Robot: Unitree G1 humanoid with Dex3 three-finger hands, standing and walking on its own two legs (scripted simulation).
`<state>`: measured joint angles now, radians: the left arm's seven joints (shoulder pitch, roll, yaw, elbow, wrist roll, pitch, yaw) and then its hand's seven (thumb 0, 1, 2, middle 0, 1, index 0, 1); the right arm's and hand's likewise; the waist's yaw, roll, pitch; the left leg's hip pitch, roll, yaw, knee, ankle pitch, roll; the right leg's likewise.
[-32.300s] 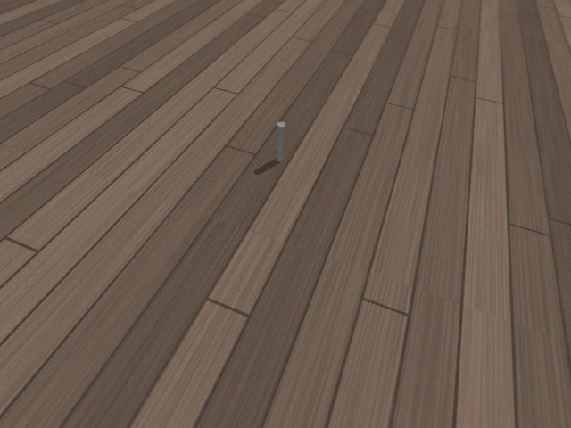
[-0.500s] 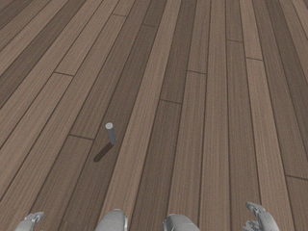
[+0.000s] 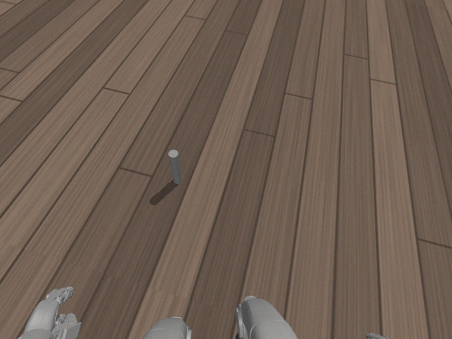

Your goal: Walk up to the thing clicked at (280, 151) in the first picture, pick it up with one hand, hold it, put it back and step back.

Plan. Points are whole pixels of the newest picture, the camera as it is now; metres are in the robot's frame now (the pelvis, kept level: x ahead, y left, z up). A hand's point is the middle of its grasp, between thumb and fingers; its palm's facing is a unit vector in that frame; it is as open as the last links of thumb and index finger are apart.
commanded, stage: step back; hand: left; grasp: from the side
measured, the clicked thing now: (175, 167) +0.83 +0.21 -0.64
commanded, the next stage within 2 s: stand in 1.66 s
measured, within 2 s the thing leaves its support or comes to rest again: neither
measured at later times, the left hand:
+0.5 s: hand out of the picture -0.09 +0.25 -0.12, palm faces +0.04 -0.88 -0.47, open 7.4 cm
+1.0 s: hand out of the picture -0.17 +0.24 -0.13, palm faces +0.04 -0.92 -0.38, open 7.4 cm
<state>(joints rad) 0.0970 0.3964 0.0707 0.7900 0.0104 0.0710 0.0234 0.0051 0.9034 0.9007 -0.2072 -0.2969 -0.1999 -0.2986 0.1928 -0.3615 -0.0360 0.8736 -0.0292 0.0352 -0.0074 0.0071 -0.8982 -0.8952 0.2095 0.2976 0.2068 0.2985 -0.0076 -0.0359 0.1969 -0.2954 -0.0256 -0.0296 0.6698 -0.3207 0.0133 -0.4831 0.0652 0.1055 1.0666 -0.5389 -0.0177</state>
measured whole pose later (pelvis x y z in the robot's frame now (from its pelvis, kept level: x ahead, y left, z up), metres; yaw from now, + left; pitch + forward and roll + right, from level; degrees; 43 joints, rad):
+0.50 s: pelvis -0.17 -0.03 +0.00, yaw +2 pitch -2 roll +2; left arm 0.19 0.37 0.06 0.84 0.05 0.00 0.02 0.01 0.90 0.90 -0.21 -0.30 -0.20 -0.30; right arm 0.19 -0.42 -0.06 0.90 -0.02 0.07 -0.01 0.01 -0.90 -0.90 0.21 0.30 0.20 0.30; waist 0.03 0.04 0.14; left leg -0.35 -0.06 -0.09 0.93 -0.54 -0.02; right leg -0.36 -0.04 -0.03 0.70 -0.30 -0.02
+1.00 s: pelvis -0.20 -0.02 +0.01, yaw +1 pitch -3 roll +0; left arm 0.26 0.34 0.05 0.98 0.04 -0.06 -0.01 0.01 0.90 0.90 -0.21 -0.30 -0.20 -0.30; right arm 0.20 -0.39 -0.06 0.97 -0.03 0.02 0.02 0.01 -0.90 -0.90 0.21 0.30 0.20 0.30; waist 0.04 0.03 0.08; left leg -0.35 0.00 -0.04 0.85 -0.48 0.01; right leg -0.24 0.01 0.00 0.58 -0.29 -0.03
